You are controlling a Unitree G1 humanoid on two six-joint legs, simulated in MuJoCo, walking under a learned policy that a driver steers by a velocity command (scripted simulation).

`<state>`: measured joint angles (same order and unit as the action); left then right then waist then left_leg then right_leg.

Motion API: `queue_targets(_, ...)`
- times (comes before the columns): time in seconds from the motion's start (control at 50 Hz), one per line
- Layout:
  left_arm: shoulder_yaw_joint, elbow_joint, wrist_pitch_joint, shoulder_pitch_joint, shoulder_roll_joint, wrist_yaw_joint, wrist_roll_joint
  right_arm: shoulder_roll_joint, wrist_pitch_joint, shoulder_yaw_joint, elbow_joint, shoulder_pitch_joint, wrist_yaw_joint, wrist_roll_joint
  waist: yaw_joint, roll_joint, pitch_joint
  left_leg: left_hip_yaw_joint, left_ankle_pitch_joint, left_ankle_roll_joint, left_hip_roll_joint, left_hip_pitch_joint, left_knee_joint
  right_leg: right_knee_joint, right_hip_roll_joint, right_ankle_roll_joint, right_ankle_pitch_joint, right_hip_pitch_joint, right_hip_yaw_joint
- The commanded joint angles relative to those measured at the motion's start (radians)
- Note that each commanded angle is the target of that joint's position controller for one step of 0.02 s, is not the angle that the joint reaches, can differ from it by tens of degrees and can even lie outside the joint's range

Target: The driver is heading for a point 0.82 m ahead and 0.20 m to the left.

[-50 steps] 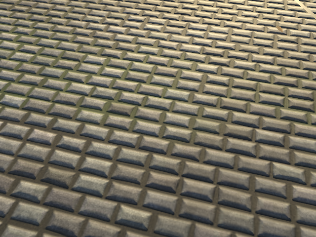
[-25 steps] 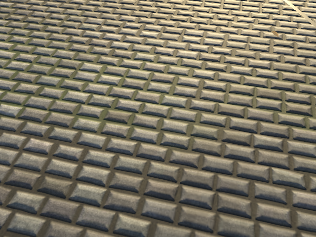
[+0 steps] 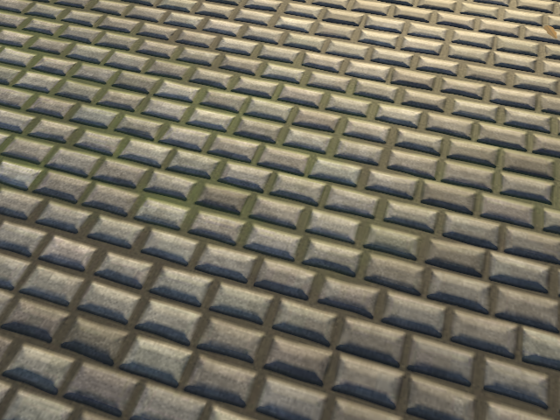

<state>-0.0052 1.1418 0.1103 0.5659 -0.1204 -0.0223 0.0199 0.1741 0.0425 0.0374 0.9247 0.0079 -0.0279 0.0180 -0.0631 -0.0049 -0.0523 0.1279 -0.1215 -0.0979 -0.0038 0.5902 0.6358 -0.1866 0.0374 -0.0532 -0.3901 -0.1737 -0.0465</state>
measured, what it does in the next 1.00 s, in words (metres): walks ahead: left foot, then right foot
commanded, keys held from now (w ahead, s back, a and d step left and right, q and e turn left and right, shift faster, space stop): w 0.58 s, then w+q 0.42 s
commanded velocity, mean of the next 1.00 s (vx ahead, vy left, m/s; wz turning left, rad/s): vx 0.49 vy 0.00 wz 0.13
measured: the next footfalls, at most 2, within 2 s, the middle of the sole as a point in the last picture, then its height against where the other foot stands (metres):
left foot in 0.06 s outside the picture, level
right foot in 0.60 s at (351, 383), level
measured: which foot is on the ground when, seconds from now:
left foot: up 0.00-0.04, down 0.06-0.62, up 0.64-1.00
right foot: down 0.00-0.06, up 0.08-0.58, down 0.60-1.00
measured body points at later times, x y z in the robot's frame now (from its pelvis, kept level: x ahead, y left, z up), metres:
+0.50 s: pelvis +0.29 +0.01 +0.01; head +0.33 +0.01 +0.46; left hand +0.47 +0.22 -0.12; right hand +0.19 -0.20 -0.13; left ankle +0.17 +0.07 -0.73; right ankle +0.47 -0.11 -0.69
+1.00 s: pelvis +0.58 -0.01 +0.01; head +0.61 -0.01 +0.46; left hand +0.49 +0.21 -0.13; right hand +0.75 -0.22 -0.12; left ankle +0.72 +0.14 -0.68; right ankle +0.49 -0.09 -0.73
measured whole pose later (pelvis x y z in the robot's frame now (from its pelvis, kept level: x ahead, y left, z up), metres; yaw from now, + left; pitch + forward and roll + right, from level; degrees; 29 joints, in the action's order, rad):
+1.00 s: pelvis +0.58 -0.01 +0.01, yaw +10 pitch +0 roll -1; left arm -0.04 1.05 0.11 0.42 -0.16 -0.02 0.02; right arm 0.19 0.02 0.05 0.91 -0.12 -0.04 0.03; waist -0.03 -0.03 -0.05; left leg 0.07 0.00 -0.08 -0.09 0.65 0.76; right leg -0.22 0.05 -0.06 -0.29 -0.06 -0.26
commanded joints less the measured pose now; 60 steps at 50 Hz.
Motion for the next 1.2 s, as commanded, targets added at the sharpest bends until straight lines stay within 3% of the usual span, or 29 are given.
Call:
queue_targets(0.02,-0.031,-0.022,0.011,0.0,-0.176,-0.007,-0.001,0.1,0.017,0.032,0.01,-0.19,0.02,-0.006,0.149,0.127,0.033,0.03,-0.011,-0.06,0.085,-0.315,-0.058,-0.274,-0.234,-0.085,1.179,0.118,0.04)
queue_targets(0.04,-0.034,-0.026,0.007,-0.021,-0.187,-0.006,-0.006,0.121,0.025,0.047,0.062,-0.347,0.028,-0.001,0.218,0.109,0.11,0.017,0.028,-0.079,0.077,-0.502,-0.129,-0.466,-0.211,-0.072,1.105,0.172,0.02)
queue_targets(0.06,-0.028,-0.044,0.004,-0.012,-0.158,0.001,-0.01,0.189,0.03,0.069,0.095,-0.491,0.036,0.024,0.258,0.044,0.2,-0.17,-0.142,-0.112,-0.094,-0.721,-0.155,-0.737,-0.169,-0.067,0.781,0.351,0.0)
queue_targets(0.08,-0.007,-0.062,-0.002,0.109,-0.016,0.015,-0.033,0.274,0.029,0.086,0.088,-0.522,0.03,0.045,0.171,-0.178,0.317,-0.703,-0.235,-0.258,-0.414,-0.948,-0.247,-1.147,0.013,-0.034,-0.091,0.678,-0.011)
queue_targets(0.1,-0.035,-0.072,-0.009,0.025,-0.121,0.019,-0.02,0.244,0.017,0.084,0.084,-0.447,0.02,0.001,0.176,-0.082,0.291,-0.863,-0.421,-0.275,-0.392,-0.86,-0.406,-1.244,0.01,-0.051,-0.063,0.785,0.104)
queue_targets(0.12,-0.043,-0.119,-0.008,-0.097,-0.143,0.021,-0.011,0.182,0.021,0.065,0.063,-0.321,0.02,-0.01,0.13,-0.057,0.108,-0.691,-0.456,-0.23,-0.364,-0.699,-0.436,-1.21,-0.058,-0.06,0.043,0.843,0.098)
queue_targets(0.14,-0.045,-0.132,-0.003,-0.154,-0.137,0.024,-0.003,0.117,0.033,0.048,0.056,-0.266,0.015,-0.009,0.109,0.004,0.036,-0.577,-0.319,-0.196,-0.322,-0.561,-0.469,-1.147,-0.091,-0.062,0.112,0.803,0.094)
queue_targets(0.2,-0.044,-0.119,-0.036,-0.117,-0.073,0.035,0.02,0.044,0.059,0.019,0.098,-0.306,0.028,-0.002,0.028,-0.003,0.001,-0.349,-0.04,-0.132,-0.223,-0.387,-0.493,-1.015,-0.133,-0.036,0.132,0.658,0.089)
queue_targets(0.28,-0.048,-0.176,-0.063,-0.254,-0.086,0.047,0.022,0.093,0.073,0.019,0.122,-0.399,0.033,-0.004,0.028,-0.032,-0.043,-0.245,0.082,-0.127,-0.189,-0.398,-0.528,-0.881,-0.153,-0.003,0.215,0.768,0.039)
queue_targets(0.38,-0.039,-0.26,-0.062,-0.498,-0.086,0.056,0.004,0.089,0.072,0.007,0.13,-0.494,0.031,-0.007,0.087,-0.045,-0.07,-0.165,0.271,-0.089,-0.15,-0.476,-0.526,-0.585,-0.13,0.021,0.387,0.809,-0.022)
queue_targets(0.48,-0.035,-0.305,-0.053,-0.626,-0.094,0.055,-0.002,0.101,0.07,0.005,0.156,-0.579,0.042,0.001,0.126,-0.064,-0.07,-0.148,0.425,-0.088,-0.186,-0.652,-0.471,-0.423,-0.085,-0.01,0.39,0.805,-0.054)
queue_targets(0.54,-0.046,-0.304,-0.041,-0.579,-0.119,0.047,0.001,0.124,0.067,0.011,0.157,-0.548,0.051,0.008,0.08,-0.077,-0.04,-0.127,0.701,-0.08,-0.211,-0.72,-0.352,-0.364,-0.037,-0.058,0.274,0.696,-0.068)
queue_targets(0.58,-0.07,-0.227,-0.027,-0.338,-0.155,0.031,0.006,0.144,0.06,0.017,0.154,-0.516,0.052,0.006,-0.025,-0.069,0.082,-0.096,0.836,-0.054,-0.187,-0.696,-0.081,-0.283,0.02,-0.101,0.266,0.422,-0.085)
queue_targets(0.6,-0.09,-0.181,-0.017,-0.169,-0.205,0.02,0.028,0.123,0.06,0.01,0.139,-0.51,0.049,-0.005,-0.087,-0.041,0.176,-0.091,0.612,-0.041,-0.154,-0.51,0.148,-0.272,-0.083,-0.137,0.262,0.152,0.022)
queue_targets(0.62,-0.121,-0.173,-0.016,-0.041,-0.322,0.014,0.055,0.016,0.059,-0.014,0.105,-0.605,0.035,-0.051,-0.072,0.164,0.349,-0.027,0.036,0.007,-0.009,-0.153,0.565,-0.236,-0.423,-0.264,0.169,-0.186,0.483)
queue_targets(0.64,-0.118,-0.178,-0.034,-0.097,-0.294,0.027,0.02,0.088,0.053,0.011,0.119,-0.594,0.038,-0.038,-0.053,0.108,0.378,-0.145,-0.369,-0.003,0.059,-0.029,0.732,-0.105,-0.482,-0.294,0.12,-0.15,0.71)
queue_targets(0.66,-0.103,-0.194,-0.036,-0.223,-0.246,0.031,0.001,0.108,0.048,0.021,0.089,-0.493,0.039,-0.022,-0.003,0.054,0.199,-0.181,-0.28,-0.011,-0.013,0.029,0.727,-0.07,-0.437,-0.245,0.046,0.016,0.538)
queue_targets(0.68,-0.084,-0.205,-0.028,-0.301,-0.177,0.035,-0.001,0.091,0.051,0.019,0.074,-0.435,0.034,-0.016,0.019,0.022,0.092,-0.182,-0.205,-0.012,-0.052,0.016,0.665,-0.017,-0.397,-0.204,0.083,0.167,0.415)
queue_targets(0.72,-0.063,-0.182,-0.013,-0.318,-0.107,0.026,-0.003,0.056,0.028,0.022,0.08,-0.439,0.026,0.008,0.075,0.044,0.004,-0.179,-0.153,-0.003,-0.093,-0.065,0.569,0.032,-0.311,-0.12,0.206,0.334,0.221)
queue_targets(0.82,-0.066,-0.155,0.016,-0.226,-0.148,0.014,-0.004,0.033,-0.018,0.028,0.03,-0.35,0.003,0.013,0.099,0.057,-0.022,-0.148,-0.029,0.017,-0.107,0.024,0.503,0.058,-0.275,-0.088,0.414,0.336,0.029)
queue_targets(0.92,-0.057,-0.146,0.018,-0.164,-0.145,0.007,-0.003,0.031,-0.014,0.019,-0.047,-0.154,-0.012,0.005,0.066,0.066,-0.058,-0.081,0.14,0.028,-0.089,0.067,0.228,0.048,-0.239,-0.059,0.568,0.285,-0.104)
queue_targets(1.0,-0.06,-0.122,0.011,-0.087,-0.174,-0.008,-0.003,0.031,-0.011,0.009,-0.102,-0.029,-0.02,0.009,0.029,0.067,-0.069,0.002,0.133,0.0,-0.058,0.045,0.046,0.019,-0.276,-0.057,0.699,0.155,-0.158)
queue_targets(1.06,-0.067,-0.119,-0.002,-0.089,-0.202,-0.021,0.002,0.056,-0.011,0.02,-0.109,-0.053,-0.018,0.014,0.06,0.092,-0.032,0.046,0.014,-0.052,0.004,-0.034,0.001,-0.108,-0.3,-0.05,1.039,0.056,-0.205)
queue_targets(1.1,-0.077,-0.129,-0.017,-0.116,-0.232,-0.026,0.008,0.086,-0.012,0.037,-0.081,-0.168,-0.011,0.016,0.117,0.121,0.037,0.066,-0.096,-0.1,0.067,-0.158,-0.008,-0.307,-0.31,-0.055,1.233,0.029,-0.224)
queue_targets(1.12,-0.082,-0.14,-0.026,-0.126,-0.246,-0.022,0.008,0.112,-0.008,0.05,-0.054,-0.262,-0.007,0.019,0.154,0.117,0.093,0.055,-0.124,-0.125,0.094,-0.272,-0.051,-0.473,-0.313,-0.056,1.193,0.058,-0.222)
queue_targets(1.14,-0.084,-0.159,-0.03,-0.15,-0.254,-0.012,0.003,0.155,0.0,0.072,-0.016,-0.394,0.001,0.03,0.226,0.064,0.16,-0.013,-0.107,-0.161,0.079,-0.478,-0.152,-0.722,-0.292,-0.032,1.0,0.189,-0.233)
queue_targets(1.16,-0.066,-0.205,-0.03,-0.129,-0.163,-0.002,-0.014,0.255,0.005,0.099,-0.016,-0.432,0.014,0.043,0.202,-0.106,0.248,-0.385,-0.058,-0.252,-0.203,-0.746,-0.171,-1.076,-0.188,0.009,0.319,0.518,-0.229)
queue_targets(1.18,-0.069,-0.266,-0.024,-0.147,-0.165,0.009,-0.027,0.305,-0.003,0.106,-0.039,-0.404,0.013,0.018,0.158,-0.17,0.316,-0.851,0.182,-0.384,-0.39,-0.865,-0.314,-1.323,0.008,0.046,-0.176,0.789,-0.053)
queue_targets(1.2,-0.069,-0.274,-0.021,-0.241,-0.185,0.009,-0.02,0.272,-0.008,0.096,-0.034,-0.368,0.023,-0.002,0.15,-0.013,0.203,-0.64,0.356,-0.335,-0.363,-0.773,-0.317,-1.294,-0.08,0.04,-0.057,0.858,0.049)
